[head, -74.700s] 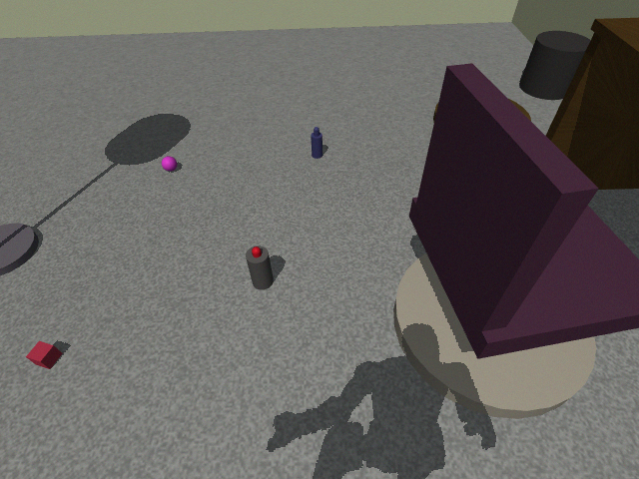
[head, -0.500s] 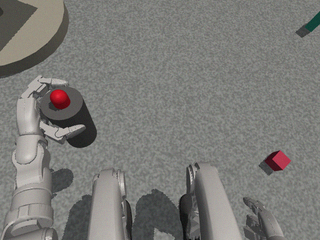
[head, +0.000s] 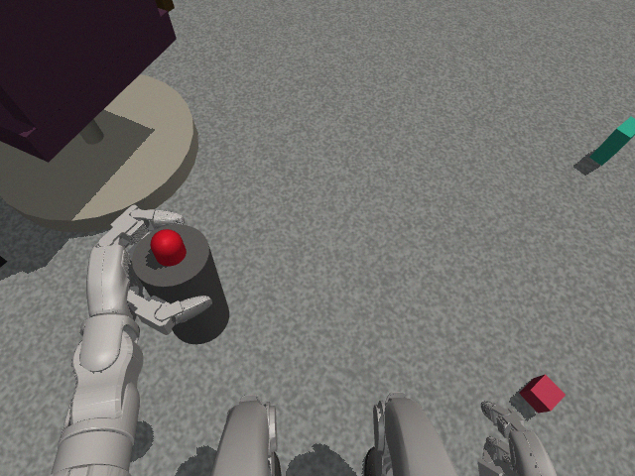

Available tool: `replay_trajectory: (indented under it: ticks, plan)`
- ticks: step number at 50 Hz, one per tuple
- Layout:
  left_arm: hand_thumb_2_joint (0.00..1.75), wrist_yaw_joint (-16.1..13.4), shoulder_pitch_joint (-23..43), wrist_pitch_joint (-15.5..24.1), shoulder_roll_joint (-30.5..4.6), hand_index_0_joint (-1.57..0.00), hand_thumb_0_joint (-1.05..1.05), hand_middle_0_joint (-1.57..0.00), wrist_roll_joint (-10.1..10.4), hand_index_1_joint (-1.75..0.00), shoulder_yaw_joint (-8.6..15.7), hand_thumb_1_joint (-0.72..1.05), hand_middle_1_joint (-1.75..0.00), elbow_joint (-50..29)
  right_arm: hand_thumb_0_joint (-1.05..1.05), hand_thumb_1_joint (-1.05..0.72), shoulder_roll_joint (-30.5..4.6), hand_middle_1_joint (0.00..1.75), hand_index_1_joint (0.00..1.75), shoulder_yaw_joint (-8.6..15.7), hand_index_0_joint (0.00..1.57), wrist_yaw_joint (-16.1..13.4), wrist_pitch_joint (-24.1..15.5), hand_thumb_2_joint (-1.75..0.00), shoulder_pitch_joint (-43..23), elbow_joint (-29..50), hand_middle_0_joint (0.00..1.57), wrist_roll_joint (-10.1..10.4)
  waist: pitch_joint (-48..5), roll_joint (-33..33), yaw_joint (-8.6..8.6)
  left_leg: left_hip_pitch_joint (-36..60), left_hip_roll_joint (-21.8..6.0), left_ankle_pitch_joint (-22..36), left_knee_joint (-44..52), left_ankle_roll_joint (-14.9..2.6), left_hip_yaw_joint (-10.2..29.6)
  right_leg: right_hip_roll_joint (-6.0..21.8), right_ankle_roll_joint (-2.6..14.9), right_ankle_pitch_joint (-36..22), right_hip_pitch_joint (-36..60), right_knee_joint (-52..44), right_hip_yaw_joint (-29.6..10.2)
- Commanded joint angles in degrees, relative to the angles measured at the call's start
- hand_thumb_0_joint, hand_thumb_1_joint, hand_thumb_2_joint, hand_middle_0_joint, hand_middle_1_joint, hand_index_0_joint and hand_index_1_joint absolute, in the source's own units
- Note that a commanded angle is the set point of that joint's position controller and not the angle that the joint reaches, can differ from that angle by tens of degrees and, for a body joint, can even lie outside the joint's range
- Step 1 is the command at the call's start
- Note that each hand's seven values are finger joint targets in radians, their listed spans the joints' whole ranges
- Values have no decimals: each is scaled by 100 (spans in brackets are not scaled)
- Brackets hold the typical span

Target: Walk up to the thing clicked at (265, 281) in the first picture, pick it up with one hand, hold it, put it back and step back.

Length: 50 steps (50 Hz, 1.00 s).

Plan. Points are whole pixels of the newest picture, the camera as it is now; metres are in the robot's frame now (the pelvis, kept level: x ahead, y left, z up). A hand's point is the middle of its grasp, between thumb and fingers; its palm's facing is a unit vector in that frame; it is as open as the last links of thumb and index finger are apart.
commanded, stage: lift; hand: left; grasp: from the side
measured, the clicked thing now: (184, 283) +0.37 +0.18 -0.01
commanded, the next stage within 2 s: hold in 1.02 s
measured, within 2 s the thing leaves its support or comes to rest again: neither
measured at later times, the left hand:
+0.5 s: hand (154, 244) +0.36 +0.18 +0.10, palm faces +0.09 -0.99 -0.05, open 11.6 cm
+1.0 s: hand (148, 215) +0.37 +0.17 +0.14, palm faces +0.09 -1.00 -0.03, open 11.6 cm
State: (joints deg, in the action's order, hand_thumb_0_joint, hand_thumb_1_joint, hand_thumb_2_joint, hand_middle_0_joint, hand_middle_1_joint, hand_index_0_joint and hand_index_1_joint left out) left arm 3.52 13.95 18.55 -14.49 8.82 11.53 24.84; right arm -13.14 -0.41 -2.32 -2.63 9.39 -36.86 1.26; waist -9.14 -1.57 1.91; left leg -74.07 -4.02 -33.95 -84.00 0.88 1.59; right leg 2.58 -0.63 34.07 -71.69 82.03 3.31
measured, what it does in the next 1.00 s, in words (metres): rises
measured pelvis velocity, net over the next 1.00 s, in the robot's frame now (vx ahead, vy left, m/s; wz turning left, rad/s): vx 0.04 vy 0.00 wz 0.01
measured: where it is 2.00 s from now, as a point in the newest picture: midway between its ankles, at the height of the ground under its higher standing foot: outside the picture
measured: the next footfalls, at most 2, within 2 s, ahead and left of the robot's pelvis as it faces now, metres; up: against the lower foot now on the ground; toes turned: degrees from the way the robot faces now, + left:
none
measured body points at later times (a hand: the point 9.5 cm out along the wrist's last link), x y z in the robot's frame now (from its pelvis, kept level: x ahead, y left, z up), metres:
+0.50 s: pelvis +0.02 +0.00 +0.08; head +0.10 +0.00 +0.52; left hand +0.35 +0.23 +0.10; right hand +0.14 -0.25 -0.04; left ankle +0.05 +0.13 -0.58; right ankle +0.04 -0.13 -0.58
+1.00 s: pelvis +0.04 +0.00 +0.11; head +0.10 +0.00 +0.56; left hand +0.36 +0.22 +0.14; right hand +0.16 -0.25 -0.01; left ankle +0.05 +0.13 -0.58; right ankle +0.04 -0.13 -0.58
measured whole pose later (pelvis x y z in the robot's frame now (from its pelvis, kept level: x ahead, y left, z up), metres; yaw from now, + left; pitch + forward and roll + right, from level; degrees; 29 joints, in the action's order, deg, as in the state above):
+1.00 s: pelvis +0.04 +0.00 +0.11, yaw +0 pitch +10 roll -1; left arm 5.0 10.6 21.4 -11.7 9.5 9.0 30.8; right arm -12.8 -0.3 -3.1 -0.8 13.3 -38.3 0.1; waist -2.4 -0.6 1.5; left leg -37.3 -3.7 -24.8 -52.5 1.4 -0.9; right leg 2.0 -0.7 24.9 -35.9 51.2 2.8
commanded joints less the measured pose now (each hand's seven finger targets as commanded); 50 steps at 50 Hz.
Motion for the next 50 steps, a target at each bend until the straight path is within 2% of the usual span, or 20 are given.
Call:
replay_trajectory:
  ticks: [1, 2, 4, 7, 8, 11, 14, 15, 17, 18, 23, 24, 29, 30, 31, 32, 38, 41, 43, 50]
  plan:
    - [123, 18, 1673, 635, -794, -123, 0, -121, 258, -139, 283, -6, -139, -1220, 0, -91, -855, 30, 30, 331, 20, -88, -209, -90, 405, 409, 20, -9, -2379, -228, 144, 2440, 263, 1465, 1553, -146, 146, -259, 178, -1711, 1742, -1575, -135]
    - [123, 20, 1790, 652, -955, -122, 0, -120, 253, -138, 408, -3, -139, -1222, 0, -91, -878, 30, 30, 338, 20, -82, -202, -90, 406, 389, 20, -15, -2378, -241, 77, 2500, 265, 1568, 1586, -149, 118, -246, 176, -1811, 1895, -1656, -160]
    - [124, 82, 1669, 667, -795, -124, 0, -122, 173, -140, 187, -6, -140, -928, 0, -91, -884, 30, 30, 344, 20, -55, -183, -90, 382, 420, 20, -19, -2192, -216, 92, 2734, 255, 1685, 1799, -133, 121, -241, 186, -1881, 1989, -1813, -128]
    - [123, 174, 1711, 725, -963, -127, 0, -125, 180, -141, 295, -6, -141, -1119, 0, -92, -902, 30, 30, 359, 20, -22, -157, -90, 390, 446, 20, -26, -2184, -357, -37, 3120, 249, 1726, 2108, -93, 122, -242, 200, -1841, 2190, -2024, -87]
    - [123, 215, 1612, 717, -837, -127, 0, -124, 207, -141, 189, -5, -142, -1021, 0, -91, -898, 30, 30, 344, 20, -7, -147, -90, 339, 490, 20, -20, -2071, -307, -17, 3166, 250, 1638, 2239, -89, 133, -261, 197, -1767, 2244, -2108, -54]
    - [123, 217, 1879, 781, -962, -127, 0, -125, 253, -141, 270, -4, -141, -1370, 0, -92, -860, 30, 30, 323, 20, -17, -152, -90, 423, 473, 20, -29, -2256, -209, -6, 3265, 287, 1717, 2371, -119, 40, -252, 152, -1948, 2791, -2346, -116]
    - [124, 190, 1664, 749, -609, -127, 0, -125, 312, -141, 104, -3, -141, -969, 0, -92, -851, 30, 30, 286, 20, -28, -169, -90, 377, 508, 20, -42, -2006, -119, 83, 3362, 286, 1738, 2538, -123, 12, -265, 148, -1997, 2883, -2531, -113]
    - [124, 153, 1805, 773, -753, -125, 0, -123, 298, -140, 223, -2, -140, -1074, 0, -92, -898, 30, 30, 315, 20, -39, -177, -90, 386, 485, 20, -41, -1998, -94, 32, 3480, 272, 1767, 2620, -119, 21, -266, 154, -2020, 2901, -2581, -107]
    - [124, 133, 1921, 837, -777, -125, 0, -123, 233, -140, 131, -1, -140, -1131, 0, -92, -888, 30, 30, 304, 20, -56, -166, -90, 372, 503, 20, -62, -1985, -259, 42, 3693, 282, 1787, 2748, -102, 1, -255, 167, -2022, 2943, -2698, -120]
    - [123, 114, 2111, 895, -966, -126, 0, -124, 208, -141, 219, -3, -141, -1526, 0, -92, -872, 30, 30, 295, 20, -77, -164, -90, 390, 500, 20, -78, -2041, -299, -7, 3786, 285, 1761, 2814, -99, -9, -246, 154, -2002, 3078, -2761, -131]
    - [124, 114, 1945, 906, -661, -125, 0, -123, 285, -141, 91, -3, -141, -1298, 0, -92, -821, 30, 30, 256, 20, -106, -173, -90, 351, 554, 20, -93, -1917, -163, 15, 4053, 287, 1737, 3127, -94, -9, -278, 138, -1992, 3398, -3022, -99]
    - [124, 80, 2007, 917, -790, -124, 0, -123, 289, -141, 216, -3, -141, -1277, 0, -92, -847, 30, 30, 258, 20, -115, -159, -90, 386, 501, 20, -87, -1852, -223, -18, 4090, 283, 1763, 3198, -77, 2, -271, 153, -1992, 3407, -3042, -81]
    - [124, 75, 1798, 889, -793, -124, 0, -122, 234, -141, 215, -1, -140, -1143, 0, -92, -741, 30, 30, 242, 20, -170, -123, -90, 415, 449, 20, -115, -1728, -60, 1, 4072, 320, 1856, 3315, -121, -146, -239, 79, -2200, 3923, -3372, -214]
    - [124, 102, 1586, 840, -540, -124, 0, -122, 234, -140, 38, -2, -140, -826, 0, -92, -736, 30, 30, 233, 20, -165, -122, -90, 383, 460, 20, -110, -1590, 48, 27, 4059, 316, 1880, 3358, -121, -133, -254, 84, -2219, 3913, -3395, -173]
    - [124, 76, 1902, 884, -740, -124, 0, -122, 246, -140, 174, 0, -140, -1223, 0, -92, -736, 30, 30, 249, 20, -167, -111, -90, 393, 448, 20, -118, -1557, -77, -19, 4111, 316, 1919, 3391, -118, -155, -249, 85, -2267, 3982, -3433, -187]
    - [126, 88, 1655, 846, -610, -124, 0, -122, 232, -142, 100, -1, -142, -855, 0, -92, -757, 30, 30, 257, 20, -171, -105, -90, 381, 454, 20, -107, -1468, 42, 33, 4203, 315, 1986, 3426, -122, -163, -263, 83, -2331, 3987, -3472, -174]
    - [128, 150, 1727, 862, -553, -128, 0, -126, 241, -146, 50, 0, -146, -904, 0, -92, -749, 30, 30, 281, 20, -152, -64, -90, 411, 447, 20, -130, -1503, -103, 18, 4540, 295, 2448, 3582, -90, -144, -298, 128, -2699, 4160, -3524, -108]
    - [128, 139, 1843, 924, -787, -129, 0, -127, 248, -147, 234, -3, -147, -1140, 0, -92, -775, 30, 30, 300, 20, -150, -36, -90, 431, 467, 20, -116, -1488, -149, -46, 4733, 292, 2598, 3690, -80, -142, -299, 133, -2793, 4319, -3594, -99]
    - [127, 197, 1704, 928, -595, -128, 0, -126, 286, -146, 96, -5, -146, -1048, 0, -92, -737, 30, 30, 269, 20, -150, -17, -90, 399, 512, 20, -121, -1419, -107, 2, 4758, 298, 2592, 3720, -84, -160, -304, 121, -2823, 4380, -3650, -107]
    - [126, 141, 1726, 941, -537, -127, 0, -125, 291, -145, 97, -6, -145, -1199, 0, -92, -744, 30, 30, 292, 20, -160, -5, -90, 414, 512, 20, -146, -1414, -136, -3, 5000, 291, 2770, 3843, -66, -153, -316, 119, -2938, 4497, -3756, -95]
